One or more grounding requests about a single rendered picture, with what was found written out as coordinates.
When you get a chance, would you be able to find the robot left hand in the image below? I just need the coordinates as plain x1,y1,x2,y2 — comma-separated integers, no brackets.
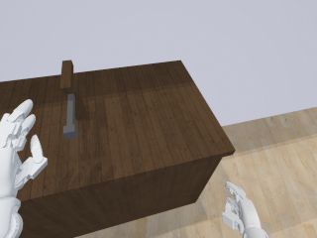
0,99,48,198

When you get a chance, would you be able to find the left robot forearm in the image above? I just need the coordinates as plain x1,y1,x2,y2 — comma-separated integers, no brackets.
0,196,23,238

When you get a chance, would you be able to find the robot right hand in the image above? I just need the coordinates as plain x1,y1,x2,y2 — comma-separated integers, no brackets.
222,181,262,234

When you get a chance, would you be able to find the tap lever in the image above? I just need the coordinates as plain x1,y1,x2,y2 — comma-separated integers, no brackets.
62,93,78,140

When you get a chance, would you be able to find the counter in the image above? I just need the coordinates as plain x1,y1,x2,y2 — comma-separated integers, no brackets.
0,59,236,238

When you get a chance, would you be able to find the right robot forearm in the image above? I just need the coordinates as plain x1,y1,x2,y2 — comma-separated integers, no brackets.
243,226,268,238

